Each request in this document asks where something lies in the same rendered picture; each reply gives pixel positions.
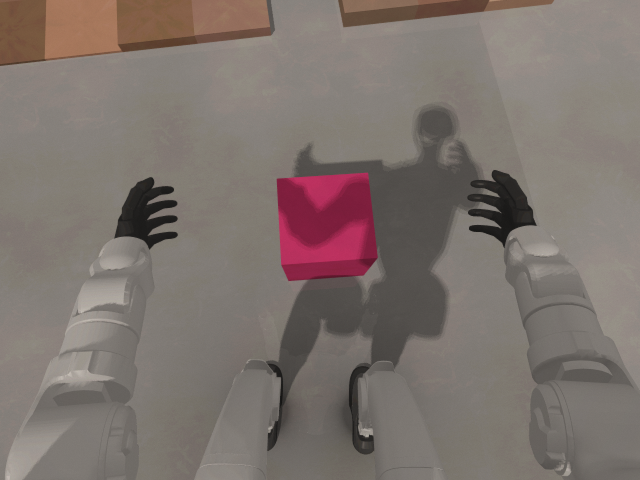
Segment robot left hand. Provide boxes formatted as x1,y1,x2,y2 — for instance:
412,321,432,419
114,177,178,250

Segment robot left forearm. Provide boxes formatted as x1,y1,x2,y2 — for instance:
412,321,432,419
5,236,155,480

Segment robot right shin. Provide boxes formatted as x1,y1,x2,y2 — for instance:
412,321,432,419
358,361,407,435

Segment robot right forearm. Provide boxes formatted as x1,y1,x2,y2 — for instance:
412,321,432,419
504,225,640,394

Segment robot right hand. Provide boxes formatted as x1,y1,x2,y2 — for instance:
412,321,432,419
467,170,537,248

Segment right robot upper arm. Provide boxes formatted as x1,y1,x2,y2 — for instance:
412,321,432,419
529,380,640,480

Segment left robot upper arm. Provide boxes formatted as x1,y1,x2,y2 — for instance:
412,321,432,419
10,401,139,480

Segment robot left thigh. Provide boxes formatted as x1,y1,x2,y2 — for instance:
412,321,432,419
194,369,281,480

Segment carton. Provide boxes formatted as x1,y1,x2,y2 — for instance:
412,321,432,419
277,173,378,281

